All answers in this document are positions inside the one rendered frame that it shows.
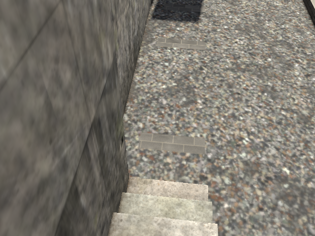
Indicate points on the stairs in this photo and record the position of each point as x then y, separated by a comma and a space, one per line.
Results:
163, 208

